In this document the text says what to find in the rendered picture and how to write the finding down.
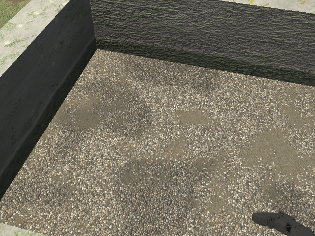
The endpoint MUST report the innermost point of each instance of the right robot hand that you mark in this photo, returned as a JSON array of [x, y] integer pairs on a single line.
[[282, 222]]

